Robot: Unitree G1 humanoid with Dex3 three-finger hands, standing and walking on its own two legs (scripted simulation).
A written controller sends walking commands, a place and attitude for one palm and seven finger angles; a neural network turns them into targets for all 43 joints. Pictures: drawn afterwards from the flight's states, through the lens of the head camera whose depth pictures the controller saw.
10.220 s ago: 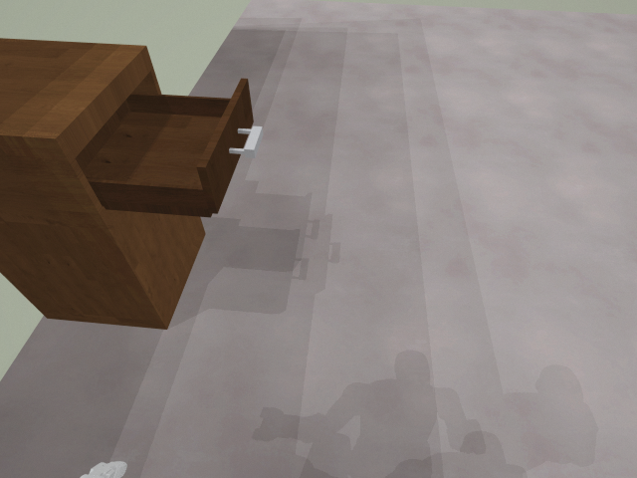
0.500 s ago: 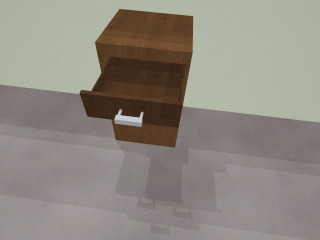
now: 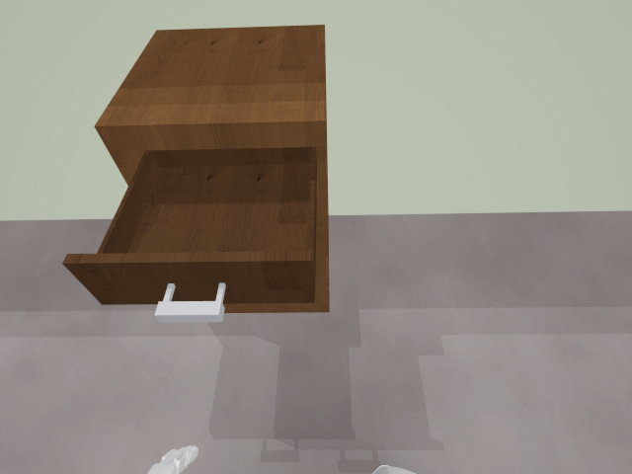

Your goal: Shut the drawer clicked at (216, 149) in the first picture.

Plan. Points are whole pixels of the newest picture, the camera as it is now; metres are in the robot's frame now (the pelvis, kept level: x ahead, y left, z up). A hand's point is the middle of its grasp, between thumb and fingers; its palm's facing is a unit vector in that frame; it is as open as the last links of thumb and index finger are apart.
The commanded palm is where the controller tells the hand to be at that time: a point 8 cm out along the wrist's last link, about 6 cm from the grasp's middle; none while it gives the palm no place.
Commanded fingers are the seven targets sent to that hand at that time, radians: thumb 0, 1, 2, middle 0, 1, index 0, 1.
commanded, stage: come to a stop and stand still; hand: left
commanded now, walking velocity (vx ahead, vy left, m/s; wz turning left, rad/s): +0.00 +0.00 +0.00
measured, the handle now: (193, 300) +0.40 +0.23 -0.10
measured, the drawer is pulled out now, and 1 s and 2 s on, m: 0.29 0.29 0.29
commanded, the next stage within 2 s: look again from close up in 1.22 s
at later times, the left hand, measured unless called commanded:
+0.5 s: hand out of the picture +0.05 +0.22 -0.17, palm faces +0.08 -0.98 -0.19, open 7.4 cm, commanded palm none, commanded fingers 0.00 0.90 0.90 -0.20 -0.30 -0.20 -0.30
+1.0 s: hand out of the picture +0.02 +0.14 -0.16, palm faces +0.01 -0.98 -0.20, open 7.3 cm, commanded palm none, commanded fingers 0.00 0.90 0.90 -0.20 -0.30 -0.20 -0.30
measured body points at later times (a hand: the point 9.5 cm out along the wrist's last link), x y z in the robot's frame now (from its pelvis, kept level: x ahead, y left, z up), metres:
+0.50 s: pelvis +0.04 +0.03 +0.02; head +0.06 +0.05 +0.46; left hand +0.04 +0.27 -0.15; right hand +0.12 -0.19 -0.13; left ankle +0.07 +0.14 -0.72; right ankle +0.02 -0.08 -0.69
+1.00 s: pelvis +0.01 -0.03 +0.01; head +0.00 -0.05 +0.46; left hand +0.02 +0.19 -0.14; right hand -0.04 -0.25 -0.16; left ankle +0.06 +0.14 -0.72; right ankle -0.02 -0.11 -0.72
